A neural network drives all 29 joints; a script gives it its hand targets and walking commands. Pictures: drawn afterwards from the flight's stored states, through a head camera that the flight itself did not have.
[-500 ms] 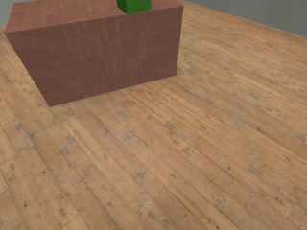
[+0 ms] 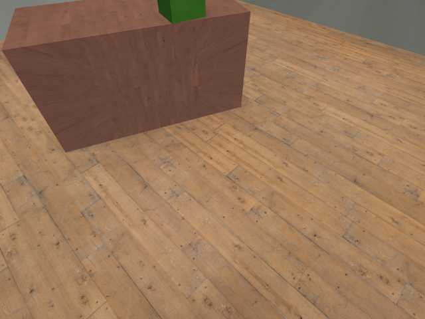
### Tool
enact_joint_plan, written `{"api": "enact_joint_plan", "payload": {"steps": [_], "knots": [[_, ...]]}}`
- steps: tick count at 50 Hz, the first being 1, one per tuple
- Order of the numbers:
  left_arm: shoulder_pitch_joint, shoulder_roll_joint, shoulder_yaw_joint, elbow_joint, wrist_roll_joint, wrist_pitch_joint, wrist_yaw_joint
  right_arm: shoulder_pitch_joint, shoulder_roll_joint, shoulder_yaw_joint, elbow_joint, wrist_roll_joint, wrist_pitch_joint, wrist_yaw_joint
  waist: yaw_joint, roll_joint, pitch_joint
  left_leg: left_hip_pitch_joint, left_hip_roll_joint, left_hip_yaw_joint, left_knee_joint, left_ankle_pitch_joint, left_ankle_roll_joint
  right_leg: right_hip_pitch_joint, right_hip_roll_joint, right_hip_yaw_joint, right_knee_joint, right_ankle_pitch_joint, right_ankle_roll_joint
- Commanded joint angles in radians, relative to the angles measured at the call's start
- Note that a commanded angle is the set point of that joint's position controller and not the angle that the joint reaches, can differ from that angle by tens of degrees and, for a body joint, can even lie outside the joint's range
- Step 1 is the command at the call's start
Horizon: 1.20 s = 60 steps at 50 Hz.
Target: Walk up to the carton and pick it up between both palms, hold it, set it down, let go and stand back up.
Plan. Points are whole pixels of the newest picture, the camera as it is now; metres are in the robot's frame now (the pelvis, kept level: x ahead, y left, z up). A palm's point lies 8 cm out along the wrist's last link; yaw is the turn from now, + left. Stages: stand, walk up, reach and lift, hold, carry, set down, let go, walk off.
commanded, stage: stand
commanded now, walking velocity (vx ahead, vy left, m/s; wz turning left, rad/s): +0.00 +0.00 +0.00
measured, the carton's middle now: out of the picture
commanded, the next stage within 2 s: none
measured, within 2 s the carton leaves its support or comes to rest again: neither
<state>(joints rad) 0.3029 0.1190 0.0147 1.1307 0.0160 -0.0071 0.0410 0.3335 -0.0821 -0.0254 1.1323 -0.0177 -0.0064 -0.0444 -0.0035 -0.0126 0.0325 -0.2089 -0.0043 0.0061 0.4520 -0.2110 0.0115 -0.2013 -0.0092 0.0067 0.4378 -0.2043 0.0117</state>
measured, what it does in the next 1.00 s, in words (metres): stands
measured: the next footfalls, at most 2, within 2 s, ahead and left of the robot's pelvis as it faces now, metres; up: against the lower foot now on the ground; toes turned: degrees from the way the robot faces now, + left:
none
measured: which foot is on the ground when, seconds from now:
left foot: down 0.00-1.00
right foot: down 0.00-1.00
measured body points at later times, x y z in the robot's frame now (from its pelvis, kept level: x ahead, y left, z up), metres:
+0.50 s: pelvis +0.01 +0.00 +0.00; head +0.02 +0.01 +0.45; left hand -0.02 +0.20 -0.17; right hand -0.02 -0.20 -0.16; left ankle +0.02 +0.11 -0.74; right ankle +0.02 -0.13 -0.74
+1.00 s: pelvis +0.03 +0.01 +0.00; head +0.04 +0.02 +0.45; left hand +0.01 +0.21 -0.17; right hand +0.00 -0.19 -0.16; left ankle +0.02 +0.11 -0.74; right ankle +0.02 -0.13 -0.74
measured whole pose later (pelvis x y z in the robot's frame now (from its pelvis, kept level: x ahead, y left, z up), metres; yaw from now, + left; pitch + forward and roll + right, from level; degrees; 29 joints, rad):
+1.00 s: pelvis +0.03 +0.01 +0.00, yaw +0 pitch -1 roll +0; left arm 0.30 0.11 0.01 1.16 0.01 -0.01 0.04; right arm 0.33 -0.08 -0.02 1.14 -0.01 -0.02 -0.04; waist 0.00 -0.02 0.04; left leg -0.17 -0.01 0.01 0.44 -0.25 0.02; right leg -0.17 -0.02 0.01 0.43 -0.24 0.02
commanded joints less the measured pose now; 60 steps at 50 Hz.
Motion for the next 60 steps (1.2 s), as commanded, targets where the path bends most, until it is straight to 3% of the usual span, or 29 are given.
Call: {"api": "enact_joint_plan", "payload": {"steps": [1,3,4,6,8,10,11,12,15,18,23,24,26,27,28,31,34,36,38,39,45,48,50,54,55,56,58,59,60], "knots": [[0.070,0.051,0.001,-0.011,-0.004,0.002,0.010,0.091,-0.072,-0.012,-0.008,-0.003,-0.001,0.000,-0.008,0.038,0.132,-0.056,0.081,-0.086,-0.112,0.015,0.022,-0.056,-0.067,0.059,-0.086,0.014,-0.040],[0.106,0.083,0.008,-0.002,-0.008,0.009,0.004,0.086,-0.078,-0.006,-0.008,0.002,-0.002,0.006,0.019,0.031,0.083,-0.109,0.084,-0.116,-0.153,-0.106,0.029,0.000,-0.050,0.047,-0.073,-0.020,-0.038],[0.071,0.037,-0.002,0.000,0.000,0.012,0.000,0.107,-0.067,-0.003,-0.009,0.006,-0.008,0.010,0.001,-0.025,0.070,-0.099,0.070,-0.097,-0.141,-0.095,0.024,0.009,-0.055,0.043,-0.063,-0.038,-0.043],[0.091,0.043,0.001,-0.001,-0.004,0.013,-0.001,0.062,-0.062,-0.004,-0.017,0.001,-0.002,0.007,0.022,0.011,0.105,-0.090,0.068,-0.096,-0.128,-0.066,0.020,-0.039,-0.054,0.040,-0.080,-0.062,-0.025],[0.080,0.029,-0.006,0.000,-0.008,0.012,0.009,0.063,-0.103,-0.010,-0.023,0.000,0.000,0.005,0.005,-0.010,0.075,-0.047,0.072,-0.100,-0.129,-0.021,0.026,-0.041,-0.063,0.056,-0.091,-0.056,-0.039],[0.100,0.063,0.005,-0.003,-0.006,0.012,0.007,0.055,-0.091,-0.009,-0.013,0.000,-0.004,-0.001,0.023,0.059,0.093,-0.073,0.083,-0.117,-0.161,-0.129,0.024,-0.043,-0.047,0.035,-0.065,-0.024,-0.028],[0.073,0.051,0.002,-0.016,-0.002,0.010,0.007,0.101,-0.094,-0.011,-0.010,-0.001,-0.002,0.004,-0.004,0.096,0.062,-0.082,0.083,-0.110,-0.181,-0.154,0.022,-0.011,-0.048,0.044,-0.053,-0.034,-0.031],[0.093,0.042,0.002,-0.010,-0.005,0.008,0.003,0.060,-0.058,-0.007,-0.009,0.000,-0.002,0.006,0.027,0.099,0.053,-0.073,0.077,-0.109,-0.161,-0.138,0.026,-0.012,-0.052,0.039,-0.059,-0.028,-0.026],[0.069,0.052,-0.005,0.001,-0.004,-0.001,0.004,0.108,-0.062,-0.010,-0.002,0.005,0.007,0.008,-0.023,-0.022,0.073,-0.013,0.057,-0.076,-0.089,0.019,0.022,-0.083,-0.078,0.077,-0.117,-0.078,-0.032],[0.092,0.030,-0.011,0.009,-0.007,-0.009,0.006,0.106,-0.104,-0.021,-0.008,0.000,-0.001,0.005,-0.022,-0.064,0.009,0.028,0.088,-0.094,-0.084,0.017,0.033,-0.060,-0.056,0.050,-0.091,0.001,-0.037],[0.110,0.022,-0.006,0.001,-0.005,0.010,0.004,0.086,-0.065,-0.003,0.004,0.002,-0.004,0.001,0.013,0.064,0.085,-0.098,0.074,-0.097,-0.155,-0.085,0.019,0.002,-0.050,0.043,-0.049,0.011,-0.034],[0.111,0.022,-0.011,0.009,0.001,0.007,0.009,0.078,-0.075,-0.008,0.006,0.003,-0.005,0.003,0.001,0.023,0.078,-0.030,0.073,-0.090,-0.131,-0.032,0.026,-0.036,-0.063,0.052,-0.069,0.007,-0.036],[0.124,0.014,-0.016,0.021,-0.005,-0.001,0.001,0.083,-0.055,0.000,0.004,0.004,0.002,0.006,0.005,0.058,0.060,-0.014,0.069,-0.080,-0.112,-0.019,0.026,-0.045,-0.071,0.058,-0.075,0.023,-0.035],[0.114,0.022,-0.011,0.025,0.001,-0.001,0.004,0.100,-0.077,-0.009,-0.016,0.005,0.003,0.007,-0.011,-0.022,0.084,-0.052,0.073,-0.082,-0.106,-0.015,0.026,-0.044,-0.062,0.050,-0.072,-0.001,-0.032],[0.129,-0.007,-0.021,0.027,-0.004,-0.006,0.006,0.108,-0.066,-0.009,-0.006,0.008,0.002,0.003,-0.009,0.017,0.062,-0.014,0.074,-0.076,-0.095,0.012,0.031,-0.034,-0.077,0.067,-0.084,0.002,-0.036],[0.107,0.029,-0.014,0.028,-0.007,-0.006,0.008,0.098,-0.108,-0.022,-0.003,0.003,-0.005,0.000,-0.007,-0.036,0.050,-0.016,0.069,-0.070,-0.085,0.012,0.029,-0.014,-0.072,0.066,-0.088,-0.005,-0.035],[0.101,0.069,0.000,0.026,-0.003,0.004,0.006,0.077,-0.092,-0.013,-0.010,0.009,-0.014,-0.003,0.004,-0.031,0.088,-0.059,0.082,-0.094,-0.115,0.004,0.028,-0.027,-0.058,0.053,-0.086,0.024,-0.032],[0.099,0.025,-0.011,0.016,-0.001,0.005,0.001,0.106,-0.070,-0.005,0.019,0.015,-0.009,0.006,0.004,0.051,0.099,-0.085,0.074,-0.095,-0.139,-0.041,0.026,-0.008,-0.066,0.051,-0.063,0.029,-0.026],[0.130,0.005,-0.018,0.039,-0.005,0.007,0.012,0.116,-0.059,0.000,0.015,0.002,-0.012,0.004,-0.002,0.032,0.085,-0.026,0.079,-0.088,-0.122,0.026,0.021,-0.019,-0.066,0.057,-0.059,0.040,-0.033],[0.114,0.012,-0.022,0.026,-0.011,-0.004,0.005,0.108,-0.082,-0.002,0.010,0.006,-0.013,0.006,-0.002,0.069,0.020,0.017,0.076,-0.085,-0.107,0.035,0.026,-0.006,-0.073,0.062,-0.067,0.062,-0.037],[0.135,0.058,-0.001,0.044,0.001,-0.009,0.002,0.093,-0.097,-0.011,-0.007,0.012,-0.026,-0.005,0.004,-0.036,-0.004,0.036,0.087,-0.083,-0.091,0.141,0.032,0.025,-0.067,0.044,-0.058,0.132,-0.030],[0.077,0.021,-0.006,0.018,-0.001,-0.007,0.009,0.101,-0.050,0.002,0.015,0.007,-0.022,0.002,-0.003,0.010,0.024,0.010,0.078,-0.076,-0.088,0.159,0.033,0.031,-0.070,0.046,-0.061,0.123,-0.040],[0.090,0.053,-0.001,0.021,-0.009,-0.010,0.007,0.091,-0.046,0.003,0.020,0.008,-0.017,-0.005,0.007,0.092,0.026,0.037,0.080,-0.077,-0.089,0.162,0.031,0.034,-0.076,0.057,-0.060,0.128,-0.035],[0.077,-0.009,-0.022,0.042,-0.006,0.003,0.011,0.105,-0.062,-0.004,0.005,0.007,-0.013,0.002,-0.015,-0.032,0.104,-0.021,0.082,-0.083,-0.117,0.103,0.031,0.012,-0.071,0.039,-0.058,0.086,-0.030],[0.105,-0.024,-0.025,0.046,-0.003,0.004,0.013,0.115,-0.075,-0.006,0.012,0.008,-0.012,-0.002,0.003,-0.040,0.106,-0.004,0.087,-0.081,-0.091,0.156,0.037,0.017,-0.073,0.042,-0.059,0.127,-0.027],[0.119,-0.019,-0.026,0.047,-0.006,-0.001,0.014,0.115,-0.084,-0.009,0.021,0.002,-0.013,-0.001,0.000,0.015,0.102,0.008,0.078,-0.081,-0.090,0.138,0.036,0.000,-0.080,0.055,-0.072,0.113,-0.029],[0.126,0.031,-0.015,0.048,-0.007,0.001,0.007,0.076,-0.067,-0.008,0.001,0.005,-0.008,0.003,0.022,-0.022,0.123,0.007,0.076,-0.086,-0.113,0.085,0.024,-0.024,-0.068,0.045,-0.083,0.035,-0.025],[0.103,0.033,-0.013,0.050,-0.008,0.003,0.009,0.084,-0.063,-0.003,0.008,0.009,-0.013,0.009,0.007,-0.029,0.083,-0.005,0.080,-0.087,-0.106,0.106,0.023,0.023,-0.073,0.043,-0.074,0.080,-0.029],[0.119,0.064,-0.003,0.039,-0.006,-0.003,0.008,0.118,-0.068,-0.005,0.012,0.007,-0.009,0.004,0.000,0.015,0.081,0.002,0.070,-0.086,-0.111,0.112,0.022,0.020,-0.077,0.053,-0.075,0.057,-0.030]]}}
